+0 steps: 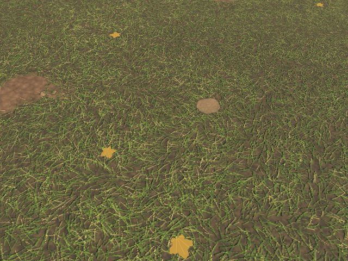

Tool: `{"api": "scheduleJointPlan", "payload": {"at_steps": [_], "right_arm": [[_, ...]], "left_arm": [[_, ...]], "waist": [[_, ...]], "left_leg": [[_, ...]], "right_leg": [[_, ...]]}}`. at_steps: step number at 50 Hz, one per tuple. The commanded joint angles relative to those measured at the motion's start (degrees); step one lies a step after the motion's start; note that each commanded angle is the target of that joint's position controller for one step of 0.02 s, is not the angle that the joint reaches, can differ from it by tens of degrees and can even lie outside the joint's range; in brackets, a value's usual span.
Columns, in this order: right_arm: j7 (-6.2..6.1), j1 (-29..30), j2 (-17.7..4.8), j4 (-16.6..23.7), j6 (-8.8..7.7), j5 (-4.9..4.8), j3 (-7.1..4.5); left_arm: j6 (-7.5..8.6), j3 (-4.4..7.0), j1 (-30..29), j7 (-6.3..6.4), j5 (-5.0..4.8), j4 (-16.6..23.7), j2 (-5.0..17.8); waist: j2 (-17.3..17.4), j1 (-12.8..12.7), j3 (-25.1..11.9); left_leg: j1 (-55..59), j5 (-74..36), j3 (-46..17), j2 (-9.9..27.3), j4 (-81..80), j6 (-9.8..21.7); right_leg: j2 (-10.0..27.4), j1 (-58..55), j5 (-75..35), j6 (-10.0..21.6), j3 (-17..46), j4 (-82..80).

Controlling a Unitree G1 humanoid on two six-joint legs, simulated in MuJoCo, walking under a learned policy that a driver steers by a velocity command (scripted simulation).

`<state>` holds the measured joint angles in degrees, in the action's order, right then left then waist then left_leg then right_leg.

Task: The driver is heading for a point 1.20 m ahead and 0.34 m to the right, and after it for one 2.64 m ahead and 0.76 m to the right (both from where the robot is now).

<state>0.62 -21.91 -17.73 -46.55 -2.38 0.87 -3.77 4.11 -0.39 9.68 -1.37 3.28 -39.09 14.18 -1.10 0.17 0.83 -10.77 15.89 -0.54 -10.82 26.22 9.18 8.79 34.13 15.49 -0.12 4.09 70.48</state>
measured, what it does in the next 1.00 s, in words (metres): walks ahead, turning right: right foot, then left foot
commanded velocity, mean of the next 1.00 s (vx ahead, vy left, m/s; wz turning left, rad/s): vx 0.99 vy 0.00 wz -0.59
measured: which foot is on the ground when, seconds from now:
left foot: down 0.00-0.28, up 0.30-0.68, down 0.70-1.00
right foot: up 0.00-0.26, down 0.28-0.72, up 0.74-1.00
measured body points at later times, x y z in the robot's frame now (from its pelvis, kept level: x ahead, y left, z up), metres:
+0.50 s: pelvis +0.48 -0.07 +0.00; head +0.50 -0.06 +0.45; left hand +0.49 +0.22 -0.13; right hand +0.66 -0.32 -0.05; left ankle +0.61 +0.09 -0.65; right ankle +0.45 -0.09 -0.73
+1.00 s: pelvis +0.92 -0.17 +0.00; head +0.94 -0.18 +0.45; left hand +1.27 -0.14 -0.05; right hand +0.67 -0.36 -0.11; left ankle +0.90 +0.00 -0.73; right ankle +0.96 -0.35 -0.68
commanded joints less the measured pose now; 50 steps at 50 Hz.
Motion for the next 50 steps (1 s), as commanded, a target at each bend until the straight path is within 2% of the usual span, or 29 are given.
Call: {"api": "scheduleJointPlan", "payload": {"at_steps": [1,5,8,11,13,14,15,16,17,18,19,20,22,26,29,31,33,34,35,36,37,38,39,40,43,45,48,49,50], "right_arm": [[0.37,-1.3,-6.4,2.8,-3.29,-0.49,-1.1],[0.7,-4.1,-5.7,1.4,-4.94,-0.87,-0.32],[-0.29,-3.9,-7.3,-0.1,-5.75,-0.34,-0.13],[-2.33,-0.9,-10.6,0.2,-4.61,1.52,-0.93],[-3.49,4.6,-11.9,1.5,-2.49,3.3,-1.6],[-3.58,10.0,-12.5,2.2,-1.95,2.79,-1.87],[-2.24,10.7,-1.5,5.3,-3.94,2.88,0.77],[-1.18,2.5,-0.4,9.4,-4.96,-0.44,2.42],[-1.06,7.1,-4.5,8.7,-5.81,1.0,2.87],[-0.46,10.1,-5.6,9.3,-6.33,1.46,2.91],[-0.46,12.8,-4.7,10.7,-5.92,2.5,3.38],[-0.35,12.9,-3.5,11.0,-4.4,3.62,3.92],[-0.15,12.2,-1.9,11.8,-1.61,4.1,4.95],[0.4,25.3,-0.6,17.3,-1.78,1.81,6.34],[0.36,28.0,-0.7,18.2,-1.94,0.69,6.24],[0.18,28.6,-1.7,18.8,-2.44,0.71,5.81],[-0.59,21.4,-5.1,17.0,-2.97,0.56,4.15],[-1.17,13.7,-7.9,14.9,-3.22,0.22,2.85],[-2.16,1.2,-10.8,12.4,-3.59,0.78,1.33],[-3.11,-9.5,-15.1,11.0,-3.68,2.69,-0.36],[-2.85,-3.3,-17.9,11.2,-2.95,2.45,-1.32],[-2.59,3.2,-10.9,12.3,-2.52,1.98,-0.55],[-2.19,4.2,-6.5,11.4,-2.43,1.69,0.45],[-1.87,3.1,-5.0,9.5,-2.45,2.12,0.72],[-0.93,-0.8,-2.5,4.0,-4.02,0.9,1.29],[-0.06,-0.8,-2.2,2.2,-4.73,0.14,1.49],[-0.04,1.9,-5.1,1.4,-5.36,-0.77,1.14],[-0.07,0.5,-8.6,0.8,-5.33,-0.55,0.34],[-0.12,-0.4,-9.4,0.4,-5.28,-0.14,0.15]], "left_arm": [[-1.58,0.94,-1.6,-0.73,-0.62,2.8,5.3],[-0.77,0.56,-9.5,-1.73,-2.37,4.1,4.3],[-0.23,0.81,-9.4,-2.2,-3.26,3.1,4.8],[-0.74,2.25,0.1,-1.71,-3.01,-0.7,8.8],[-1.47,4.32,21.9,-0.85,-3.23,-7.7,12.8],[-1.79,5.83,33.7,-0.13,-3.07,-10.7,14.7],[-3.0,6.71,31.5,0.18,-3.33,-12.5,16.5],[-2.87,7.03,21.9,-0.02,-2.06,-9.2,18.4],[-2.72,6.71,17.6,0.3,-2.05,-6.3,13.4],[-2.65,5.72,16.6,0.59,-2.4,-7.5,9.7],[-2.09,5.35,16.1,0.71,-2.45,-8.3,8.8],[-1.33,5.11,15.7,1.18,-2.5,-8.6,9.2],[0.13,4.94,14.8,1.09,-2.72,-8.5,10.0],[0.81,5.75,15.5,1.13,-3.56,-7.2,10.9],[0.47,6.83,18.8,0.53,-4.02,-7.5,12.5],[-0.05,7.25,19.1,1.07,-3.62,-7.3,13.0],[-0.2,7.83,17.1,1.5,-3.24,-6.6,15.1],[-0.17,8.17,14.8,1.11,-3.02,-6.0,17.1],[0.43,7.97,11.8,0.81,-2.9,-4.8,16.0],[1.25,5.85,12.3,1.01,-3.6,-2.6,7.4],[1.0,4.23,16.6,0.67,-5.16,0.9,5.1],[-0.23,4.57,11.5,1.4,-3.56,-0.9,9.1],[-0.65,4.79,7.6,0.82,-2.18,-0.9,10.1],[-1.08,4.72,5.4,0.11,-1.59,-0.6,9.2],[-2.95,3.54,3.8,-1.24,-0.94,1.8,5.2],[-3.34,2.73,-0.4,-1.6,-1.02,4.2,4.7],[-3.0,1.88,-8.2,-2.69,-1.1,7.8,6.0],[-2.93,2.06,-7.5,-3.62,-1.05,7.0,6.4],[-3.17,2.17,-7.7,-3.8,-1.16,6.9,7.3]], "waist": [[1.7,0.1,6.4],[2.0,3.6,7.0],[3.2,2.7,5.4],[8.2,-3.6,-2.5],[8.7,-14.3,-10.2],[4.9,-21.9,-10.9],[-17.2,-13.3,-8.3],[-20.2,-4.9,-20.3],[-3.2,-6.9,-15.1],[5.6,-3.8,-6.9],[9.0,-1.7,-2.0],[9.6,0.3,0.8],[6.5,2.9,4.2],[1.0,-1.9,6.6],[-1.8,-6.1,2.9],[-2.4,-6.5,1.9],[-2.1,-2.9,-3.4],[-1.0,2.1,-7.6],[-0.2,8.4,-14.0],[10.7,10.3,-23.0],[25.7,3.9,-27.2],[14.3,4.4,-16.4],[7.0,5.0,-10.3],[3.3,4.6,-6.4],[6.6,0.8,-1.4],[6.4,-0.3,0.7],[4.9,-1.4,5.7],[7.7,-1.5,4.2],[6.6,-1.6,4.6]], "left_leg": [[-3.4,-8.5,-12.6,14.1,-20.8,5.8],[2.4,-30.8,-2.4,12.7,-23.9,-0.6],[10.9,-48.3,3.0,15.6,-25.8,-3.7],[21.5,-81.0,6.3,18.7,-12.4,-7.1],[18.8,-89.6,7.4,19.7,16.3,-8.2],[9.4,-75.6,9.4,14.9,44.1,-8.1],[-20.9,5.8,5.3,2.6,70.0,-9.9],[-37.7,12.4,-6.4,2.1,79.0,-11.0],[-38.6,5.5,-8.8,6.8,73.3,-8.8],[-35.4,1.0,-8.5,10.0,64.7,-7.6],[-32.1,1.5,-7.6,12.0,58.6,-7.9],[-29.1,2.6,-6.9,13.1,56.2,-8.8],[-25.9,4.0,-4.5,15.6,47.6,-10.4],[-18.0,-14.1,0.3,15.8,21.3,-12.5],[-15.4,-22.2,1.2,12.6,11.4,-11.6],[-14.4,-20.1,-0.1,11.4,5.7,-11.0],[-4.5,-13.0,-0.8,8.7,2.6,-9.9],[3.9,-8.4,-0.9,9.1,1.7,-9.2],[18.8,-1.5,-5.5,14.8,4.6,-7.5],[34.0,23.4,-24.8,31.1,2.0,-5.0],[36.3,30.4,-54.5,39.8,-10.3,0.3],[28.7,30.7,-48.0,36.2,-10.4,0.3],[21.6,21.2,-35.8,32.8,-9.3,-0.2],[15.9,10.8,-28.3,30.2,-9.5,-0.9],[8.2,-10.7,-16.6,26.1,-9.7,-2.0],[5.2,-13.2,-10.5,25.1,-13.2,-2.3],[-4.8,-15.7,1.7,19.7,-20.7,-3.2],[-6.1,-17.2,1.4,21.6,-22.2,-2.0],[-6.1,-20.9,3.0,22.3,-22.9,-1.6]], "right_leg": [[1.4,7.1,-7.4,-0.2,-5.9,-9.0],[-1.8,4.3,-22.7,3.1,-10.5,-26.8],[-6.8,-1.6,-28.3,6.3,-11.6,-35.2],[-14.2,-10.5,-20.8,7.9,-14.2,-34.8],[-16.5,-27.6,-13.8,10.0,-13.0,-34.2],[-13.5,-37.4,-10.0,13.8,-7.6,-39.8],[-4.4,-52.8,-20.4,17.6,8.4,-31.9],[6.0,-62.6,1.2,30.4,42.8,-47.8],[6.5,-55.5,12.0,27.9,45.3,-55.6],[4.7,-42.4,14.0,24.1,39.9,-57.9],[2.0,-32.3,8.6,22.0,34.5,-58.6],[-0.9,-24.7,5.3,20.7,29.9,-58.8],[-5.0,-13.6,2.7,20.0,23.5,-60.5],[-10.1,-6.7,-10.4,17.2,16.8,-63.3],[-9.3,-17.3,-23.4,14.4,17.8,-59.4],[-8.1,-24.1,-27.4,13.0,19.4,-55.5],[-7.9,-28.2,-38.0,10.7,20.1,-45.4],[-9.0,-27.4,-39.6,9.3,18.7,-35.4],[-10.5,-19.6,-32.5,8.2,16.9,-20.4],[-14.9,-6.6,-2.2,7.9,10.1,-0.1],[-16.3,7.1,12.4,6.8,4.9,11.1],[-11.1,12.9,5.8,7.1,3.3,13.7],[-9.0,12.1,1.7,6.8,2.1,10.9],[-7.7,10.5,0.7,6.5,1.7,8.7],[-6.0,9.4,2.6,5.8,3.1,3.9],[-6.1,10.2,-1.1,5.6,3.8,-3.6],[-7.4,0.0,-15.1,5.3,-2.5,-26.0],[-8.1,-6.0,-16.1,5.4,-4.7,-24.9],[-8.4,-9.0,-15.8,5.8,-5.8,-24.6]]}}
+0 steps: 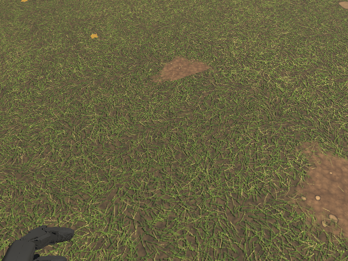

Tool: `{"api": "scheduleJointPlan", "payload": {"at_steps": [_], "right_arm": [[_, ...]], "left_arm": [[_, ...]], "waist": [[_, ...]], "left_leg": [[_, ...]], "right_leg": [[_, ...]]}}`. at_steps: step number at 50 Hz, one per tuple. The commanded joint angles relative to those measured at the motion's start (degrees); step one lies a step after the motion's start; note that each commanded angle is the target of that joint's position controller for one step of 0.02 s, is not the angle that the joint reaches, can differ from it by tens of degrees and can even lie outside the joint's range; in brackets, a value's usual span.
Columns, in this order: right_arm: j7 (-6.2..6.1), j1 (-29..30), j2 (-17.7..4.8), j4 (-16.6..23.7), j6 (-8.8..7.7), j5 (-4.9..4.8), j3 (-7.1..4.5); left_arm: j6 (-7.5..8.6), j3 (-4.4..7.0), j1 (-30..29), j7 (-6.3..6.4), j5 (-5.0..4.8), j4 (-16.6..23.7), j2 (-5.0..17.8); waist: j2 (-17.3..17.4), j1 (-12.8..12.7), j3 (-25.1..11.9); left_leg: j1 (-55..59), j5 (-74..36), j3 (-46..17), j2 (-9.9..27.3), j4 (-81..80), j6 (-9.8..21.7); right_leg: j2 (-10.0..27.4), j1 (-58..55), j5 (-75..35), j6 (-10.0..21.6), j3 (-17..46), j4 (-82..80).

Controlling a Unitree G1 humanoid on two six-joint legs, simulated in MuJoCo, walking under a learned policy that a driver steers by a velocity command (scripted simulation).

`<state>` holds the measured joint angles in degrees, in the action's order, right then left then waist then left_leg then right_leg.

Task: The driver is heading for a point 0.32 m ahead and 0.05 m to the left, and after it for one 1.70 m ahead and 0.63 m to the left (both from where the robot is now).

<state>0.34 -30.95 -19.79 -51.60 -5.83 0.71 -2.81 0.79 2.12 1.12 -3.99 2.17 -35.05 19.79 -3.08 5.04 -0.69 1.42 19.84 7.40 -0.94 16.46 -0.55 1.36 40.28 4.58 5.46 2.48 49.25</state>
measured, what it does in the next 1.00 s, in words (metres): goes down, turning left: right foot, then left foot 0.17 m lower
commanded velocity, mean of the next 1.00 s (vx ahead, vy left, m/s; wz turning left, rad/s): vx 0.31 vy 0.00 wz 0.58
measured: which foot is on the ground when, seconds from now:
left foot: down 0.00-0.12, up 0.14-0.44, down 0.46-1.00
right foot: up 0.00-0.10, down 0.12-0.38, up 0.40-1.00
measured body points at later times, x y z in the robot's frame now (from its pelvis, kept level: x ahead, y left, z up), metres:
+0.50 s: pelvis +0.42 +0.03 -0.17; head +0.43 +0.06 +0.28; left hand +0.45 +0.32 -0.31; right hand +0.50 -0.26 -0.28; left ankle +0.51 +0.06 -0.90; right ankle +0.30 -0.11 -0.70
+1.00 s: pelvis +0.56 +0.01 -0.17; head +0.58 +0.02 +0.28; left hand +0.60 +0.36 -0.22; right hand +0.80 -0.22 -0.27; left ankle +0.51 +0.06 -0.90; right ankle +0.70 -0.04 -0.89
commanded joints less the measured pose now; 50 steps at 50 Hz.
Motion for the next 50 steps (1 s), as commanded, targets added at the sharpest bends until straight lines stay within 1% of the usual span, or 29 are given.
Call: {"api": "scheduleJointPlan", "payload": {"at_steps": [1,2,3,4,5,6,7,8,10,12,13,14,16,17,20,22,23,24,25,26,27,28,30,33,36,40,44,48,50], "right_arm": [[0.23,8.1,-6.9,5.1,-2.04,0.72,-0.62],[0.13,9.8,-7.6,5.9,-1.81,0.25,-0.53],[-0.68,8.1,-6.8,4.0,-1.86,-0.14,-0.24],[-0.99,11.0,-8.7,4.2,-1.35,0.13,-0.47],[-1.1,13.9,-10.5,4.6,-0.53,0.05,-1.05],[-1.17,20.6,-12.1,5.5,0.21,-0.8,-2.0],[-0.08,7.2,-0.3,6.6,0.54,-2.19,0.91],[-0.86,7.8,-2.9,6.8,0.37,-0.44,1.09],[-0.56,12.2,-5.0,5.3,1.44,2.55,-0.41],[0.51,9.8,-3.4,4.5,4.1,4.38,-1.11],[0.45,16.4,-4.3,7.0,4.41,2.18,-2.0],[1.5,15.6,-1.2,8.2,4.68,0.7,-1.28],[3.59,7.3,4.4,4.7,5.55,-0.28,-0.45],[3.78,4.1,4.0,4.1,6.2,-1.3,-0.59],[2.65,0.0,-0.7,1.7,7.59,0.71,-1.85],[2.05,-13.1,-4.9,-2.2,5.82,2.1,-3.25],[2.13,-12.2,-8.9,-2.8,4.84,1.99,-3.6],[1.39,-6.6,-9.6,0.3,4.07,0.59,-2.42],[0.29,-0.2,-9.3,2.6,4.09,0.18,-3.04],[-0.59,4.2,-7.9,5.3,4.3,-0.46,-2.66],[-1.66,11.3,-11.2,8.8,4.49,1.14,-3.66],[-1.89,11.5,-8.9,8.6,4.28,1.42,-3.2],[-1.85,6.7,-6.1,6.0,4.58,-0.21,-2.62],[-2.28,4.7,-5.7,5.5,6.06,-1.86,-3.28],[-2.7,4.6,-5.3,6.4,7.59,-2.36,-3.98],[-2.41,4.9,-5.3,8.0,8.48,-1.35,-4.51],[-1.67,7.6,-6.2,9.9,8.63,-0.47,-4.65],[-0.92,12.3,-6.6,12.2,8.82,-0.09,-4.41],[-0.72,12.7,-5.8,12.2,8.53,-0.48,-3.87]], "left_arm": [[0.18,0.53,4.5,-0.9,0.19,0.7,2.4],[0.07,1.01,8.3,-0.22,-0.18,-1.2,3.4],[1.11,0.9,9.0,0.31,0.6,-1.8,2.6],[1.2,1.84,14.6,1.14,1.05,-3.9,4.6],[1.84,2.57,24.5,2.22,2.6,-7.8,5.8],[2.57,3.54,37.9,3.6,2.91,-11.6,6.9],[3.74,3.47,32.7,4.47,1.81,-11.1,10.0],[4.0,3.03,29.8,4.71,-0.44,-9.4,7.6],[4.17,2.79,21.3,6.05,-0.85,-10.7,5.4],[5.3,2.32,12.6,6.06,0.4,-11.2,4.4],[7.02,1.92,7.1,6.23,-0.18,-10.9,2.1],[8.48,2.06,6.0,6.32,-0.75,-12.3,1.0],[9.81,1.64,5.1,7.06,-2.93,-14.0,-0.9],[9.83,1.79,4.2,7.1,-2.56,-13.4,-0.9],[6.87,2.19,7.7,7.43,-1.45,-14.3,-1.2],[3.88,2.84,1.6,7.52,-0.29,-13.1,-0.2],[3.18,2.26,6.7,7.16,0.25,-11.8,-2.2],[2.98,1.17,18.2,6.62,0.96,-6.4,-4.0],[3.09,0.13,22.1,6.98,1.99,-7.2,-2.8],[2.17,-0.4,17.5,6.9,2.65,-7.1,-0.4],[1.09,-0.32,17.6,7.12,1.86,-7.6,0.6],[0.36,0.39,15.0,7.23,0.89,-7.2,3.9],[-1.3,0.82,8.5,7.28,-0.4,-5.4,4.6],[-2.37,-0.16,2.7,6.8,-0.38,-2.5,1.3],[-2.31,-0.85,-2.7,6.03,-0.57,0.1,-0.8],[-2.1,-0.76,-6.0,6.26,-1.14,1.2,0.1],[-1.42,-0.54,-7.6,6.29,-1.64,1.6,1.9],[-0.48,-0.25,-3.4,6.22,-2.24,-0.2,2.7],[-0.08,0.06,-0.1,6.72,-1.75,-1.4,2.7]], "waist": [[7.5,-7.8,3.6],[6.3,-10.3,1.6],[7.6,-10.9,0.4],[9.4,-14.3,-2.4],[8.5,-19.1,-4.6],[5.1,-27.9,-6.4],[-24.3,-16.2,-11.3],[-12.8,-15.3,-9.1],[4.2,-9.4,5.0],[1.1,-3.6,8.0],[2.5,-2.0,10.6],[0.9,0.7,8.9],[1.0,5.1,0.9],[0.8,6.5,0.7],[2.8,6.3,5.3],[10.4,15.0,6.4],[12.9,9.3,4.8],[17.7,-3.7,2.9],[19.0,-5.5,-2.0],[8.4,-5.3,-2.6],[9.1,-7.4,-9.5],[3.2,-6.6,-11.1],[-1.4,-5.2,-9.5],[0.5,-2.3,-9.1],[1.8,-0.4,-7.1],[6.4,0.4,-3.8],[8.2,-0.3,-1.4],[10.3,-2.3,-0.5],[6.7,-4.0,0.2]], "left_leg": [[-16.9,-35.8,-2.6,13.6,-8.6,8.0],[-13.6,-49.0,0.9,12.6,-2.4,6.7],[-5.3,-49.1,0.3,13.0,3.0,4.4],[-3.8,-55.3,1.1,12.9,11.4,3.5],[-12.7,-59.7,-0.7,12.8,27.5,3.4],[-25.5,-55.2,-2.7,10.6,53.0,2.7],[-49.1,7.8,-5.0,-0.5,77.5,-0.1],[-54.9,12.0,-11.8,1.8,72.0,1.4],[-54.5,6.5,-12.4,6.6,58.1,0.9],[-44.0,2.1,-12.0,7.6,49.3,1.2],[-39.2,-11.7,-11.9,7.2,36.4,2.0],[-24.3,-33.9,-6.4,3.5,26.5,1.1],[0.5,-61.8,-2.8,-0.1,28.2,0.9],[1.8,-63.2,-1.9,-0.8,28.1,0.7],[-1.8,-57.1,-1.6,0.5,12.6,2.8],[3.8,-54.9,-10.1,5.1,-4.6,10.4],[6.6,-67.6,-10.3,6.1,9.2,8.2],[9.4,-88.5,-24.9,12.6,17.0,7.0],[14.9,-84.9,-39.6,18.5,15.9,12.9],[8.3,-74.6,-40.2,17.6,10.5,16.2],[4.7,-63.5,-50.2,21.7,6.5,22.0],[0.1,-61.3,-52.6,21.8,5.2,24.2],[-4.8,-62.7,-44.7,15.9,7.5,18.3],[-5.6,-59.3,-36.0,6.5,10.4,9.7],[-3.3,-55.5,-35.9,2.2,11.6,4.8],[-2.4,-45.6,-41.7,1.6,10.5,3.8],[-4.8,-39.6,-46.9,1.7,10.0,6.4],[-11.7,-31.9,-47.5,-0.2,9.3,6.4],[-19.9,-13.0,-45.1,-3.7,12.3,3.6]], "right_leg": [[-2.0,-20.7,-13.1,1.7,-4.9,2.3],[-2.6,-22.6,-10.6,3.1,-4.8,1.9],[-0.6,-19.7,-18.8,5.3,0.7,-2.3],[-2.3,-25.0,-13.7,6.2,-1.2,-3.6],[-3.3,-39.8,-8.1,6.8,-1.5,-5.2],[-0.5,-55.5,-9.0,8.8,0.1,-11.8],[13.5,-71.6,-4.7,9.9,19.7,-21.8],[16.8,-64.2,-8.1,9.1,27.4,-24.0],[14.1,-46.8,1.2,5.8,21.2,-24.4],[13.7,-30.9,9.3,5.6,15.0,-25.4],[10.1,-21.1,16.9,1.7,7.1,-25.4],[6.0,-9.0,24.0,-1.1,-1.9,-22.5],[2.9,2.8,28.6,-3.2,-11.5,-14.4],[3.4,2.2,28.2,-4.0,-13.1,-10.5],[4.0,-10.0,17.5,-4.9,-16.3,12.0],[-6.3,-8.8,41.7,-3.6,-15.5,47.5],[-7.0,-3.1,44.4,-2.0,-10.9,58.0],[-4.2,8.1,34.6,-1.3,-2.3,49.9],[-1.3,16.7,26.8,-2.1,0.3,50.0],[0.5,14.9,19.3,-4.6,1.2,42.5],[0.5,10.8,17.2,-7.7,3.5,39.8],[1.2,7.2,16.6,-9.9,4.9,36.7],[2.3,1.9,13.6,-10.1,6.0,26.1],[1.5,-1.0,5.9,-8.1,4.9,15.2],[-0.9,0.8,2.9,-7.4,4.1,7.9],[-3.2,1.3,5.3,-7.6,6.4,2.1],[-5.0,-3.0,9.0,-6.9,8.3,-2.7],[-6.0,-18.3,9.7,-5.7,7.0,-14.8],[-3.4,-31.8,0.8,-4.3,7.4,-26.8]]}}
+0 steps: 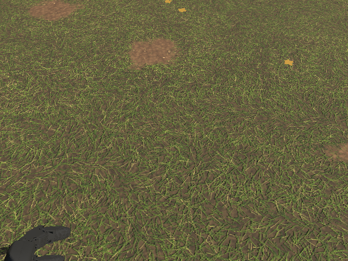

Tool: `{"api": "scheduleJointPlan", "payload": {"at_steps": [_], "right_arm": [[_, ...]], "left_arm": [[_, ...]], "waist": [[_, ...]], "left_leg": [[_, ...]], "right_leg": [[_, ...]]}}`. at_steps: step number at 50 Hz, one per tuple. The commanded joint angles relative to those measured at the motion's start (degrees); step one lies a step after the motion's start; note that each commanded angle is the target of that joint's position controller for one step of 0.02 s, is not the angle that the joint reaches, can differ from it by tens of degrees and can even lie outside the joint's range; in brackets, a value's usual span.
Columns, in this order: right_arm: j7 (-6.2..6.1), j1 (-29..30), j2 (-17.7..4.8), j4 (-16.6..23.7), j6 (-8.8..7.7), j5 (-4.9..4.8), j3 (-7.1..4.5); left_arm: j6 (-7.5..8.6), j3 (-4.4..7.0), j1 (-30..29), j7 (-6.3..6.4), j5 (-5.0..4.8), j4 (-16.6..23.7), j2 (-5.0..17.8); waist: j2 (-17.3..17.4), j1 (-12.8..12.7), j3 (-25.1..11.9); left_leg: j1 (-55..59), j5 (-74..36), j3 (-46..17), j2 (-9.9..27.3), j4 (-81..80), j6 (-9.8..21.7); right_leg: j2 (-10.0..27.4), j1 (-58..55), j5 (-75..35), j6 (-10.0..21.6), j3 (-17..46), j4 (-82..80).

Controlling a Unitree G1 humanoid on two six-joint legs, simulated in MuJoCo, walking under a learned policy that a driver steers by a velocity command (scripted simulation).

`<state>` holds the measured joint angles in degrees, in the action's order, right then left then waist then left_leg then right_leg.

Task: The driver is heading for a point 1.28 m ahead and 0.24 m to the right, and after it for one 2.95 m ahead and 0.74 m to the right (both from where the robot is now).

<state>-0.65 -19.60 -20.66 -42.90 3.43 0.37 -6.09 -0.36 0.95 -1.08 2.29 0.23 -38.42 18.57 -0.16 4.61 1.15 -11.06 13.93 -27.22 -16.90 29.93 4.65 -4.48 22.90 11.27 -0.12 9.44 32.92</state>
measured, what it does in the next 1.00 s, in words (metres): steps on the spot, turning right: right foot, then left foot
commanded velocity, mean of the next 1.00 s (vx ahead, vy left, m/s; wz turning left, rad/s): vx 0.01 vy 0.00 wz -0.27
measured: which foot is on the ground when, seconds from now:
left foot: down 0.00-0.02, up 0.04-0.36, down 0.38-0.78, up 0.80-1.00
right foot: up 0.00-0.00, down 0.02-0.40, up 0.42-0.76, down 0.78-1.00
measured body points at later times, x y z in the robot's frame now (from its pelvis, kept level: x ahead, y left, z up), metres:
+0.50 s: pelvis +0.01 -0.03 +0.01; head +0.03 -0.01 +0.46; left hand +0.10 +0.26 -0.12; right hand +0.11 -0.31 -0.09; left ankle +0.00 +0.07 -0.74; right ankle +0.02 -0.13 -0.68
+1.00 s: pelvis +0.00 -0.08 +0.01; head +0.01 -0.10 +0.45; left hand +0.25 +0.08 -0.09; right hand -0.05 -0.34 -0.14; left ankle +0.04 +0.05 -0.69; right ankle -0.03 -0.14 -0.74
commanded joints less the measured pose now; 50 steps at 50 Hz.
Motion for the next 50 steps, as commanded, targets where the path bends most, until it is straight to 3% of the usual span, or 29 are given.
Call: {"api": "scheduleJointPlan", "payload": {"at_steps": [1,2,3,5,7,10,13,16,18,19,20,21,22,23,24,27,29,32,35,37,38,39,40,41,42,43,45,47,50], "right_arm": [[0.25,-3.5,-2.8,2.8,-1.07,-0.1,-0.05],[-0.08,-6.2,-2.1,3.4,-0.99,0.07,0.08],[-0.08,-4.1,-7.8,4.3,-0.73,0.72,-1.21],[0.85,0.0,-7.0,3.3,-0.26,1.07,-0.66],[1.75,0.2,-5.7,2.4,0.3,0.49,0.02],[1.84,1.7,-1.6,1.4,0.96,0.62,2.35],[0.55,6.5,-2.2,2.4,0.99,0.29,3.07],[-0.77,5.6,-2.4,2.4,0.0,-0.17,3.45],[-1.86,2.0,-2.6,1.5,-1.15,0.05,3.5],[-2.43,0.5,-5.7,1.3,-1.76,0.49,2.73],[-2.64,0.7,-11.3,2.1,-1.76,1.14,1.34],[-2.67,7.8,-10.7,3.4,-1.51,1.71,1.61],[-2.41,9.9,-5.2,4.4,-1.66,1.7,3.08],[-2.22,12.4,-1.5,5.0,-1.81,1.81,4.18],[-2.13,13.6,-0.3,5.4,-1.96,1.67,4.5],[-2.01,10.4,-0.5,4.9,-1.99,1.38,4.28],[-1.97,6.5,-1.9,3.7,-1.79,1.16,3.64],[-1.34,5.3,-3.7,3.2,-1.97,1.22,2.71],[-0.32,5.4,-5.0,3.2,-2.46,1.12,2.02],[0.46,5.5,-5.4,3.0,-2.83,0.22,1.7],[0.77,6.0,-5.7,2.7,-2.82,-0.37,1.5],[1.09,4.4,-4.6,2.6,-2.9,-0.62,1.6],[1.67,3.5,2.4,7.1,-2.55,0.22,3.61],[0.91,9.0,-1.0,6.8,-1.4,1.14,3.2],[0.84,9.7,-0.3,6.4,-0.81,-0.15,3.33],[0.98,8.6,0.6,4.7,-0.68,-0.8,3.73],[1.62,3.2,-0.2,0.6,-0.14,-0.03,3.63],[2.23,1.6,-0.6,-1.2,0.24,-0.37,3.31],[2.49,2.9,-1.5,-0.5,0.35,-0.15,2.75]], "left_arm": [[0.95,1.57,1.5,0.83,0.5,2.7,5.7],[0.2,1.74,4.0,0.86,0.37,4.7,9.3],[-0.49,2.65,9.2,0.43,0.48,2.1,10.7],[-0.8,2.13,5.8,-0.71,-0.17,1.8,6.2],[-1.11,2.13,4.3,-0.92,0.97,2.0,6.3],[-0.87,1.08,5.6,-2.07,1.02,-0.1,3.4],[-2.51,3.95,11.7,-3.02,1.08,-1.3,9.3],[-2.86,5.15,13.8,-3.68,0.66,-1.4,10.0],[-2.78,5.44,12.5,-3.39,-0.14,-1.2,9.1],[-2.33,5.29,13.7,-3.07,-0.74,-1.1,7.6],[-1.81,4.76,13.2,-3.27,-2.0,0.9,4.4],[-1.54,5.02,15.1,-2.76,-1.17,-0.4,4.4],[-1.72,5.9,15.2,-2.55,0.21,-1.3,7.5],[-2.33,6.14,16.9,-2.93,0.47,-2.3,6.7],[-3.17,6.14,18.6,-3.42,1.01,-2.7,6.2],[-4.08,5.23,17.2,-4.88,0.76,-1.3,4.6],[-4.2,4.42,13.2,-5.7,0.5,0.8,3.4],[-4.39,3.6,10.5,-6.53,0.05,3.3,2.1],[-4.47,3.52,9.8,-5.99,-0.18,4.5,2.1],[-4.44,3.65,11.4,-5.39,-0.13,4.6,2.3],[-3.94,3.65,14.2,-4.88,0.34,3.8,2.2],[-2.98,4.47,17.9,-4.09,1.35,3.0,5.6],[-2.24,6.17,18.1,-3.65,0.93,4.8,15.4],[-2.47,6.56,23.8,-3.42,-1.29,3.6,13.8],[-2.57,4.83,20.9,-2.94,-0.6,2.8,9.5],[-2.71,2.77,14.9,-2.36,0.0,2.9,3.7],[-2.58,0.91,8.3,-1.47,0.54,2.4,-0.2],[-1.83,1.02,8.5,-1.2,1.25,1.1,1.3],[-2.0,2.36,11.0,-0.82,0.57,-0.5,5.2]], "waist": [[-4.3,-1.8,-4.3],[-10.3,-1.8,-8.1],[-9.8,-3.6,-9.7],[-5.2,-2.6,-4.0],[-8.8,-2.2,-3.3],[-9.7,-1.7,-3.5],[-12.8,-5.3,-0.2],[-11.2,-4.6,-2.5],[-10.2,-2.1,-3.4],[-7.5,-2.3,-4.5],[5.1,-2.3,-5.4],[11.1,-3.4,-1.4],[5.5,-4.7,-0.5],[4.9,-6.6,-0.4],[6.6,-7.7,-0.7],[8.6,-5.7,-0.5],[8.5,-3.1,-0.5],[9.2,-2.3,-1.2],[10.1,-2.5,-2.3],[9.7,-3.8,-3.1],[7.3,-6.2,-4.2],[-0.6,-8.2,-7.4],[-17.8,-5.6,-10.2],[-10.5,-12.5,-13.7],[-8.8,-10.1,-9.9],[-6.3,-7.1,-5.4],[-7.6,-3.4,-2.8],[-7.1,-3.8,-1.9],[-6.1,-5.0,-1.5]], "left_leg": [[-11.6,14.7,-3.5,8.6,5.8,-3.5],[-16.0,26.2,8.8,3.0,18.2,-5.0],[-17.4,24.7,13.1,2.7,26.4,-5.4],[-17.1,15.1,13.5,6.5,31.5,-5.8],[-14.6,11.0,16.1,6.0,34.4,-6.5],[-8.1,11.2,20.9,9.3,20.6,-7.0],[-8.8,13.8,25.2,10.0,10.6,-6.2],[-4.8,9.8,23.3,9.4,1.0,-4.0],[5.0,2.5,23.0,10.3,-11.0,-2.1],[13.2,3.4,19.2,15.8,-14.0,-0.9],[17.0,11.9,5.9,28.0,-16.5,3.5],[8.1,6.1,0.6,37.4,-20.0,7.5],[2.0,-4.0,6.2,36.4,-17.4,8.6],[-0.3,-12.3,12.2,32.8,-15.4,7.7],[0.5,-19.5,17.0,30.4,-13.6,6.8],[5.7,-31.4,24.0,28.5,-10.1,6.3],[9.8,-33.5,24.7,30.0,-8.6,6.7],[8.9,-33.2,26.8,32.1,-7.0,6.1],[4.8,-32.7,29.2,32.7,-3.8,4.2],[3.9,-31.8,28.9,32.9,0.6,3.0],[1.1,-28.4,30.9,31.6,5.8,1.0],[-6.6,-16.6,34.3,28.4,17.1,-2.7],[-24.4,24.2,37.7,18.8,31.7,-7.1],[-25.2,24.9,28.8,18.6,37.4,-6.8],[-24.5,21.1,27.1,19.8,39.1,-6.4],[-21.3,16.5,26.2,21.1,35.3,-6.1],[-12.7,9.3,27.6,20.3,27.0,-6.1],[-9.1,7.9,27.0,17.6,22.0,-6.0],[-12.1,8.6,27.7,17.0,22.2,-5.2]], "right_leg": [[11.6,-21.5,-5.5,4.0,9.0,-13.3],[24.8,-25.1,-12.0,8.7,23.6,-14.2],[26.0,-21.7,-15.9,15.4,29.4,-15.2],[18.9,-13.5,-8.3,12.5,18.0,-15.2],[13.6,-8.6,-8.8,10.6,10.6,-16.0],[9.1,-4.9,0.9,8.1,8.8,-17.8],[9.3,-7.2,6.2,9.7,16.4,-19.1],[10.3,-9.7,4.2,9.2,21.5,-19.0],[7.5,-4.6,8.5,5.5,20.6,-17.9],[4.4,2.2,14.7,2.2,17.6,-15.5],[-1.8,11.2,18.5,-0.9,8.1,-3.6],[-5.0,14.0,18.6,-0.4,-3.2,12.8],[-0.1,9.8,17.0,-0.2,-3.7,21.7],[-0.1,8.0,14.7,0.1,-4.3,27.7],[0.5,8.8,13.2,-0.1,-5.3,33.1],[2.7,13.0,11.3,-1.5,-9.1,33.4],[4.0,14.4,10.8,-2.1,-10.3,28.0],[4.9,8.9,11.3,-1.1,-12.1,19.4],[3.2,0.7,12.7,0.7,-15.1,12.1],[1.6,-3.8,12.1,2.3,-15.4,4.9],[0.9,-9.8,5.2,3.1,-14.6,-3.6],[6.5,-20.4,-3.6,4.8,-4.5,-11.8],[27.7,-30.1,-37.2,12.7,21.3,-11.0],[28.4,-28.7,-44.2,19.6,18.1,-9.4],[25.9,-25.2,-41.5,19.5,12.0,-10.2],[21.7,-19.5,-34.2,16.3,5.6,-12.0],[15.5,-13.8,-31.2,11.3,-3.4,-14.3],[14.8,-13.3,-29.7,9.7,-7.4,-14.4],[17.8,-16.4,-24.4,10.7,-6.9,-13.9]]}}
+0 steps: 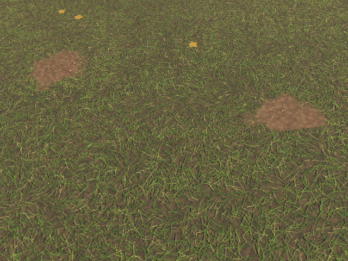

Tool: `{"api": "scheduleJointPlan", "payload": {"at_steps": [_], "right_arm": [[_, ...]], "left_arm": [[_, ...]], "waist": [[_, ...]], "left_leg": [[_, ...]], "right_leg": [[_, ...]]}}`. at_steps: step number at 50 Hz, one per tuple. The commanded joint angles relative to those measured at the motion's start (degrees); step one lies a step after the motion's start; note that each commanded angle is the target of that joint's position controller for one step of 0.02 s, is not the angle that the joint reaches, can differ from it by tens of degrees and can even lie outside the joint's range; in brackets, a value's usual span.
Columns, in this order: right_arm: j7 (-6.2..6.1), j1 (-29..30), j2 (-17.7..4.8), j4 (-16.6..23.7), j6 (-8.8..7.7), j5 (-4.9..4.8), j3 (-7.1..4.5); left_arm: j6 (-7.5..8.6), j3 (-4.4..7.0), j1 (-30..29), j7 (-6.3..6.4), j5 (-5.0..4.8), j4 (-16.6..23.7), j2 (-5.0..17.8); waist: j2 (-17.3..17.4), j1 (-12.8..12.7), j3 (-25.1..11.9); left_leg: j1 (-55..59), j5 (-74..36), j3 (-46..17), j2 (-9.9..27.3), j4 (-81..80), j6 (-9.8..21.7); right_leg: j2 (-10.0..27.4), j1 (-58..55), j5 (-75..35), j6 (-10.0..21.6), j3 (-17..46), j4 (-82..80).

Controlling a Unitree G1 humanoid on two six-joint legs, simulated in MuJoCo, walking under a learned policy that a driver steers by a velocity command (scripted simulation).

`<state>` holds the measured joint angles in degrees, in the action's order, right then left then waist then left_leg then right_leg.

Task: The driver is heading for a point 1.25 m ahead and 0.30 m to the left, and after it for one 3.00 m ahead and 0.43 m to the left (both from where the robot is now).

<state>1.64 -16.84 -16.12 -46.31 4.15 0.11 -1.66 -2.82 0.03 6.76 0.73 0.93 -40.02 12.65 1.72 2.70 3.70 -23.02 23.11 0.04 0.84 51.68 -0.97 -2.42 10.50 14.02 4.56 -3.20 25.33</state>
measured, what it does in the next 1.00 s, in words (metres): walks ahead: left foot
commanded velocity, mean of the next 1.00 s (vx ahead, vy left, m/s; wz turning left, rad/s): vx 0.74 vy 0.00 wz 0.21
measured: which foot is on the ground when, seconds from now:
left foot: up 0.00-0.52, down 0.54-1.00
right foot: down 0.00-0.54, up 0.56-1.00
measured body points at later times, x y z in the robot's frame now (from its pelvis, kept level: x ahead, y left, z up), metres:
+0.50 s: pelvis +0.12 +0.10 -0.02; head +0.14 +0.14 +0.42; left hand -0.03 +0.36 -0.16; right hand +0.45 -0.02 -0.08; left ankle +0.19 +0.26 -0.72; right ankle +0.00 -0.07 -0.74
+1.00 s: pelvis +0.43 +0.33 -0.07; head +0.44 +0.34 +0.38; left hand +0.48 +0.62 -0.19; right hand +0.45 +0.06 -0.21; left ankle +0.20 +0.27 -0.74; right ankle +0.64 +0.31 -0.75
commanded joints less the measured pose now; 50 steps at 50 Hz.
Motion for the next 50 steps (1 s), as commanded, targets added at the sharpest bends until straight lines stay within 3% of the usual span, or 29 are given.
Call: {"api": "scheduleJointPlan", "payload": {"at_steps": [1,2,4,6,9,14,20,23,25,26,27,28,29,30,31,32,33,34,35,37,38,39,40,41,42,45,46,49,50], "right_arm": [[0.26,0.9,-5.9,3.3,-0.24,0.25,-1.76],[0.55,2.1,-6.3,4.0,-0.08,0.65,-1.85],[1.65,6.9,-8.1,6.1,0.28,1.02,-2.72],[2.4,8.4,-7.7,6.7,-0.01,0.89,-3.15],[2.83,8.6,-5.6,6.4,-0.8,0.85,-3.12],[3.53,14.2,-4.0,9.0,-0.94,0.74,-2.53],[4.57,22.2,-4.7,12.6,-1.87,1.02,-1.81],[4.99,23.7,-5.3,12.6,-2.47,1.34,-1.64],[3.76,16.6,-5.8,10.0,-2.74,1.53,-1.87],[2.88,6.5,-6.1,6.3,-3.22,1.66,-2.41],[1.55,-9.3,-8.4,0.5,-3.62,1.96,-4.05],[0.09,-10.5,-16.9,-0.9,-3.83,1.61,-5.95],[-0.63,-7.5,-18.9,2.8,-4.44,0.58,-5.87],[-1.04,-4.6,-16.5,1.6,-4.55,1.3,-5.38],[-1.19,-3.5,-14.1,0.8,-5.39,2.15,-5.1],[-1.06,0.7,-10.8,1.1,-6.24,2.32,-4.52],[-1.04,4.2,-8.0,1.5,-7.14,1.71,-3.68],[-0.8,5.2,-5.7,1.7,-7.99,1.19,-2.95],[-0.68,4.2,-5.5,0.7,-8.72,1.03,-2.85],[-0.64,1.2,-5.9,-1.3,-9.9,0.97,-3.01],[-0.75,-0.5,-7.0,-2.4,-10.71,1.84,-3.45],[-0.84,1.0,-5.4,-4.1,-12.12,1.0,-3.16],[-1.12,0.9,-5.2,-4.6,-13.04,0.92,-3.05],[-1.46,1.4,-4.4,-5.9,-13.92,0.59,-2.72],[-2.08,-0.6,-3.5,-6.4,-14.08,0.84,-2.32],[-3.41,-6.2,-2.4,-9.0,-14.21,1.2,-1.44],[-3.65,-8.5,-2.4,-10.0,-14.03,1.42,-1.21],[-4.99,-14.2,-2.5,-13.3,-12.22,2.42,-0.47],[-5.16,-13.5,-3.3,-12.9,-11.79,2.28,-0.25]], "left_arm": [[0.26,3.34,3.3,0.8,-0.11,1.0,11.0],[0.24,3.81,6.0,0.57,0.3,0.5,11.6],[0.6,4.45,8.2,0.06,0.75,-0.1,12.5],[1.82,4.75,8.7,0.05,0.91,-0.8,12.1],[3.81,5.05,9.3,0.42,0.79,-1.9,11.1],[5.66,5.51,11.9,0.35,0.49,-3.7,11.8],[6.83,5.77,15.2,0.39,0.93,-6.0,13.5],[6.48,5.81,18.4,0.36,1.62,-8.4,14.6],[6.02,5.66,17.8,0.25,1.38,-9.3,15.9],[5.72,5.48,16.7,-0.03,0.98,-9.8,16.4],[5.65,4.94,15.4,-0.36,0.89,-9.0,16.2],[5.8,2.99,18.0,-1.64,1.81,-5.9,7.8],[6.54,3.73,9.9,-1.61,0.98,-1.7,11.0],[6.9,4.35,4.2,-1.36,-0.84,-1.2,13.1],[7.13,4.02,8.5,-1.13,-1.91,-3.3,11.6],[6.76,3.97,12.6,-1.15,-1.25,-6.3,10.9],[5.65,3.88,16.1,-1.12,-0.18,-8.4,9.7],[4.54,3.91,17.9,-1.06,-0.15,-10.0,9.3],[3.61,4.38,17.3,-1.64,-0.11,-10.5,9.7],[2.22,4.31,13.2,-2.56,-0.57,-9.7,7.7],[1.8,4.61,12.8,-2.97,-0.18,-10.0,7.2],[2.6,5.51,11.5,-3.37,-0.55,-10.0,8.1],[3.05,5.52,9.6,-3.77,-0.48,-9.9,7.3],[3.56,5.33,6.4,-4.42,-0.53,-8.9,6.7],[3.75,5.17,4.2,-5.09,0.25,-8.8,6.2],[4.24,4.33,1.5,-6.72,0.65,-9.4,4.2],[4.34,4.37,0.1,-6.97,0.65,-8.8,4.9],[4.34,4.34,-2.8,-5.66,1.42,-7.8,6.0],[4.18,4.17,-0.6,-5.07,2.15,-7.8,6.2]], "waist": [[-7.6,-3.4,-3.6],[-8.1,-5.0,-4.4],[-9.3,-6.7,-0.2],[-6.6,-6.0,2.6],[-4.3,-5.1,1.8],[-4.9,-6.0,1.6],[-4.8,-7.2,4.7],[-5.3,-7.1,5.5],[-6.4,-2.6,2.2],[-6.2,2.7,-2.4],[-1.3,10.5,-10.1],[21.1,7.3,-14.5],[14.6,7.2,-18.5],[5.8,6.9,-10.8],[2.7,3.5,-7.1],[-0.3,-0.5,-6.1],[2.2,-2.9,-4.5],[3.1,-3.9,-3.9],[2.7,-4.1,-2.3],[-0.4,-3.3,1.8],[-0.6,-2.9,1.6],[-3.4,-5.4,3.3],[-1.0,-4.7,3.8],[-1.4,-5.2,5.3],[-1.6,-3.6,3.5],[-1.4,-2.5,5.0],[-1.0,-2.0,6.0],[-0.9,-0.9,8.3],[-0.8,-2.6,7.9]], "left_leg": [[-1.1,-0.1,0.6,-0.3,1.0,0.6],[-3.2,-0.3,1.0,0.6,1.5,1.2],[-12.0,-0.8,0.1,1.9,2.0,2.0],[-19.0,-3.0,-2.0,2.6,2.4,2.7],[-22.7,-6.4,-2.2,3.7,3.1,3.0],[-22.8,-12.0,-0.2,5.5,2.0,3.1],[-22.1,-14.8,3.2,7.0,-3.8,6.1],[-19.5,-8.6,5.9,5.2,-7.2,9.0],[-5.6,-1.2,9.7,-0.5,-10.1,11.7],[9.2,-2.9,10.3,-4.2,-8.9,13.2],[31.2,-2.6,5.7,-5.9,-12.3,15.3],[45.5,22.9,-22.8,11.5,-25.6,17.9],[41.8,21.5,-42.1,16.8,-34.9,17.6],[36.8,6.1,-31.3,17.5,-35.0,14.7],[29.4,-3.7,-23.3,17.3,-33.6,13.7],[24.1,-3.8,-18.2,14.9,-34.1,11.7],[19.2,-6.0,-14.7,13.7,-35.4,10.0],[15.7,-9.5,-12.2,12.9,-36.8,9.3],[15.4,-11.8,-11.2,12.7,-38.6,8.8],[15.6,-17.9,-5.5,11.5,-40.6,7.3],[17.5,-20.1,-3.9,11.8,-39.3,7.3],[17.0,-16.1,0.4,8.9,-40.8,4.6],[16.7,-15.9,2.1,8.2,-40.7,4.0],[10.5,-12.8,6.5,6.1,-40.4,3.9],[10.5,-10.0,8.0,5.9,-38.9,4.0],[11.8,-15.6,11.2,7.2,-33.6,2.5],[14.0,-19.5,11.8,7.6,-31.6,1.8],[25.0,-36.5,15.6,8.0,-22.7,0.2],[25.4,-50.0,17.7,8.0,-17.6,-0.9]], "right_leg": [[16.8,-3.8,-24.3,6.6,6.1,-6.6],[18.3,-5.0,-5.1,7.4,8.3,-10.3],[21.8,-7.3,23.7,7.9,15.9,-18.1],[23.6,-11.2,27.2,7.3,17.7,-20.5],[23.6,-15.1,21.7,5.5,12.3,-20.3],[23.3,-13.0,15.9,3.3,2.5,-19.2],[23.5,-14.0,10.2,1.7,-6.9,-19.5],[22.9,-17.4,-0.5,1.1,-11.4,-16.7],[21.6,-14.4,-27.0,0.7,-15.9,-6.8],[21.5,-8.6,-42.2,1.0,-17.7,5.5],[19.9,3.9,-42.2,0.2,-18.3,25.0],[10.4,27.8,16.9,-3.3,-16.6,49.5],[4.3,33.1,18.1,-3.4,1.2,58.4],[5.2,36.8,9.3,-1.8,5.5,57.3],[6.2,32.8,4.8,-0.3,8.1,51.5],[8.7,27.7,1.8,-0.1,9.3,46.6],[9.7,23.8,-0.6,-0.5,10.1,44.0],[10.0,20.4,-2.2,-0.8,11.2,42.5],[9.6,21.4,-1.9,-0.7,10.8,41.5],[9.1,26.5,-6.8,-1.0,10.0,38.3],[8.8,28.9,-11.3,-0.7,9.7,39.0],[9.7,29.2,-18.5,-0.1,11.8,29.0],[8.4,29.1,-23.4,0.2,9.5,26.2],[7.2,25.4,-32.0,-0.2,6.2,18.9],[5.3,23.1,-38.5,0.3,2.7,17.6],[4.0,22.6,-46.3,2.8,-0.1,14.0],[3.4,23.8,-46.5,3.6,-0.9,13.6],[1.5,28.9,-40.8,5.3,-6.1,12.0],[-0.3,24.3,-39.4,6.0,-9.3,8.5]]}}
